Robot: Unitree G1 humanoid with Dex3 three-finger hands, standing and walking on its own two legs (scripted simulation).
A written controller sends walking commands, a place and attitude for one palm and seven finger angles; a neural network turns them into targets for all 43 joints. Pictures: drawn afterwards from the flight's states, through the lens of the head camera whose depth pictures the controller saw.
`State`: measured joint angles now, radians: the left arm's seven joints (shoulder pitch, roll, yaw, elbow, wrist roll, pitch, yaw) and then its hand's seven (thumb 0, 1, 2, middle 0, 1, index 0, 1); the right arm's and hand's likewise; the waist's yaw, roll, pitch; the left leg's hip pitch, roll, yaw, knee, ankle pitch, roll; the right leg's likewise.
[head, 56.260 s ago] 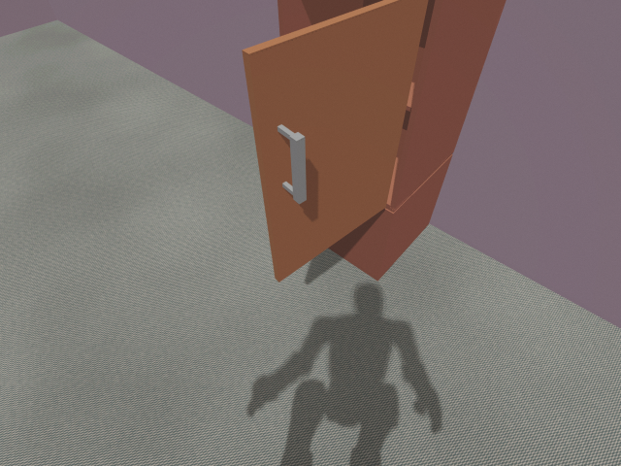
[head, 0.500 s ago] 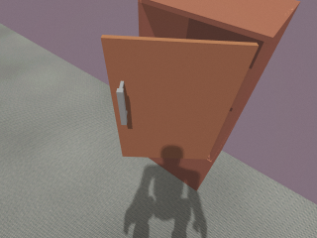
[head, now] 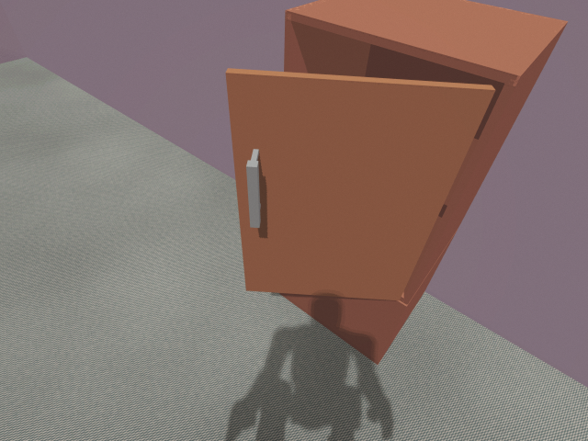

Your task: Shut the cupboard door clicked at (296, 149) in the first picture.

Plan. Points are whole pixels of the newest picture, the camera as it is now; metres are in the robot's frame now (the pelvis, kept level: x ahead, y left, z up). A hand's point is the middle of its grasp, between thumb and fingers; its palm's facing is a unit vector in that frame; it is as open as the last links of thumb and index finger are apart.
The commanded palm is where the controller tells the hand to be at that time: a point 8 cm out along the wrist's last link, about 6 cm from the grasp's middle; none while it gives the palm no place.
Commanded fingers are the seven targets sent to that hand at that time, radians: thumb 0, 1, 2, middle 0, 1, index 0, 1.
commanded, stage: shuffle to correct the standing spot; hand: left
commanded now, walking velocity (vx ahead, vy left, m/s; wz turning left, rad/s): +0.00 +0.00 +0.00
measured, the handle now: (255, 189) +0.54 +0.11 +0.04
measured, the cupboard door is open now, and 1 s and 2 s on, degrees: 36 36 36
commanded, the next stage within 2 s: come to a stop and stand still in 0.76 s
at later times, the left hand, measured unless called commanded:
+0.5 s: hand out of the picture -0.03 +0.13 -0.18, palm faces +0.09 -0.99 -0.12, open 7.4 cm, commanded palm none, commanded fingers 0.00 0.90 0.90 -0.20 -0.30 -0.20 -0.30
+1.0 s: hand (225, 423) +0.20 +0.12 -0.17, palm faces -0.04 -0.98 -0.22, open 7.4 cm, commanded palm none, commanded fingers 0.00 0.90 0.90 -0.20 -0.30 -0.20 -0.30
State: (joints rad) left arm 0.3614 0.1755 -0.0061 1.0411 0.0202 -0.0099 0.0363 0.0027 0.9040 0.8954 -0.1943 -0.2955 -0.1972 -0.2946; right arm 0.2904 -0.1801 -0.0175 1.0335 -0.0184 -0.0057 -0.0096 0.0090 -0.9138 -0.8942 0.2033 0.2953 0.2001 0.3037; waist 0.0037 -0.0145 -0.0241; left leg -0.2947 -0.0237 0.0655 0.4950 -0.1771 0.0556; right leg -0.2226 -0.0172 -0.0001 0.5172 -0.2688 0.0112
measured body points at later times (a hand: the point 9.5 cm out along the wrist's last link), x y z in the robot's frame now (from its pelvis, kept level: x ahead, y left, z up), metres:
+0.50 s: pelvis +0.03 -0.02 +0.00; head +0.02 +0.00 +0.45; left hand -0.04 +0.18 -0.17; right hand +0.04 -0.25 -0.15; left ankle +0.06 +0.08 -0.73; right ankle +0.01 -0.13 -0.73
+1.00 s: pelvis +0.11 -0.07 +0.00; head +0.15 -0.07 +0.44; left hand +0.20 +0.17 -0.15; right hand +0.03 -0.27 -0.15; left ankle +0.06 +0.07 -0.73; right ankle +0.16 -0.20 -0.74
